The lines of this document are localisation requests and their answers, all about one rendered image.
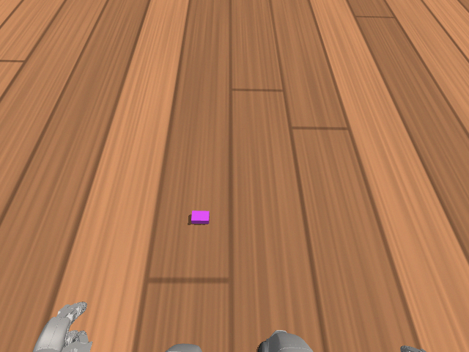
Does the left robot hand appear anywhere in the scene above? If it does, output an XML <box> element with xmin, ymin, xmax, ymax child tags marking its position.
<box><xmin>33</xmin><ymin>302</ymin><xmax>92</xmax><ymax>352</ymax></box>

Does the small box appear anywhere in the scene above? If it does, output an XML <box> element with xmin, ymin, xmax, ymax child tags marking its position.
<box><xmin>191</xmin><ymin>210</ymin><xmax>210</xmax><ymax>224</ymax></box>

